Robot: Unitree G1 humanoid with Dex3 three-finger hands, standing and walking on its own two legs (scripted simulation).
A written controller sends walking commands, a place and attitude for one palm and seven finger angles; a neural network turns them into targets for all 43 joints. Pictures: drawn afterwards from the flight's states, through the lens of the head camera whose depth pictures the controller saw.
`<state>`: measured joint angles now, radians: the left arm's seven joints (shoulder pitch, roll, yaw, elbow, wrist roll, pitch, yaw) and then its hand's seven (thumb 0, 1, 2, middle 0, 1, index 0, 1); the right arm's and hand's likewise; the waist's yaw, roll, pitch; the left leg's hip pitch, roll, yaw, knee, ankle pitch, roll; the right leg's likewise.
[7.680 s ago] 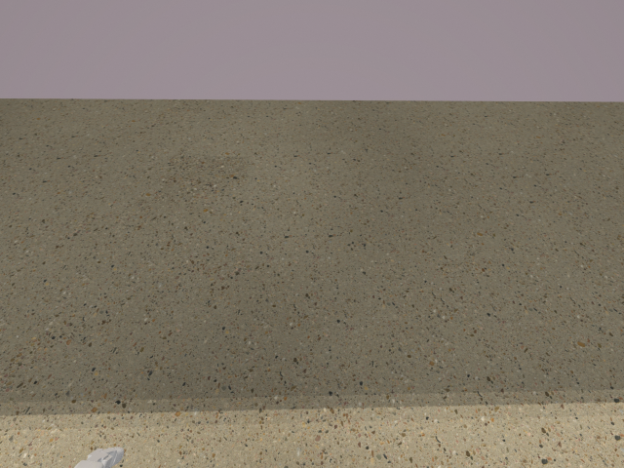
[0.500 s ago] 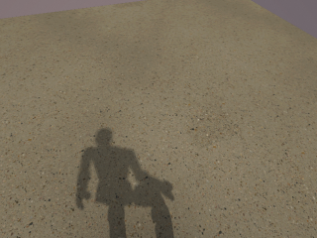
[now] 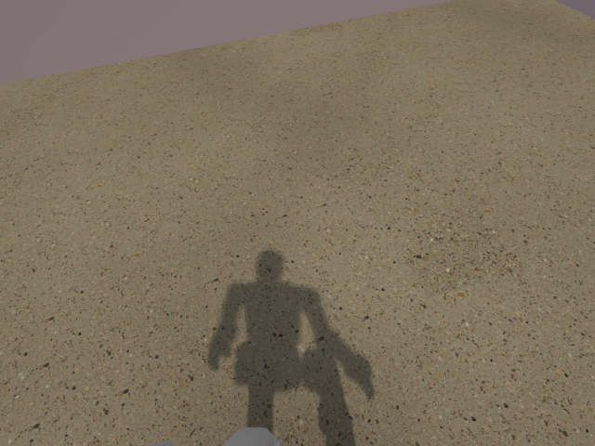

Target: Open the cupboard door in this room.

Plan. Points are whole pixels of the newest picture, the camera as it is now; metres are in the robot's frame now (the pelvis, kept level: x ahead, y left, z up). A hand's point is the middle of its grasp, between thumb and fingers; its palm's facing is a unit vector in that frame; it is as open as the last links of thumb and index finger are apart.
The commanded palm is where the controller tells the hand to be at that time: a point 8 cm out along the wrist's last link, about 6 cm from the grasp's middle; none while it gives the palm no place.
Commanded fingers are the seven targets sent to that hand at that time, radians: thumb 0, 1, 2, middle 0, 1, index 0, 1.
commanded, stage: turn or walk to find it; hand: left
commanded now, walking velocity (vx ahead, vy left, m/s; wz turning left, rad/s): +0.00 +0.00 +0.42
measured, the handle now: out of the picture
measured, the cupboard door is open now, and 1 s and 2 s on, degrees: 0 0 0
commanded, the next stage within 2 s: none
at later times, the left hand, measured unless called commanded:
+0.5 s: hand out of the picture -0.02 +0.27 -0.17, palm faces +0.25 -0.94 -0.24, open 7.4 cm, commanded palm none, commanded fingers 0.00 0.90 0.90 -0.20 -0.30 -0.20 -0.30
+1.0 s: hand out of the picture -0.05 +0.20 -0.15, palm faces +0.42 -0.87 -0.25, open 7.4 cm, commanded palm none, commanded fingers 0.00 0.90 0.90 -0.20 -0.30 -0.20 -0.30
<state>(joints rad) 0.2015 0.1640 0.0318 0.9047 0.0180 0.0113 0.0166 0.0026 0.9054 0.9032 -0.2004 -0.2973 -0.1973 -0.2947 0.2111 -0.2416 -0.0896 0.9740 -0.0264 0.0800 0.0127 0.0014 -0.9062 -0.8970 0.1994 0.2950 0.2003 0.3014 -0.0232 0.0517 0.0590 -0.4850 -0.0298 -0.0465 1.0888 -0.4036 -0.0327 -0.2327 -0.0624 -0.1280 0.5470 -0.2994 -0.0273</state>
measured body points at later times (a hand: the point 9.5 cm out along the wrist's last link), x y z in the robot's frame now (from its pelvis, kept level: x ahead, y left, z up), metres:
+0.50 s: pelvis -0.02 +0.05 +0.00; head +0.00 +0.08 +0.45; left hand -0.03 +0.32 -0.15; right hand +0.11 -0.18 -0.13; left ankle -0.04 +0.14 -0.74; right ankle -0.02 -0.10 -0.67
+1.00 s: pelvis -0.04 +0.00 +0.00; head +0.00 -0.01 +0.45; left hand -0.07 +0.25 -0.13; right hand +0.10 -0.22 -0.16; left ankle -0.12 +0.13 -0.66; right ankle +0.00 -0.09 -0.74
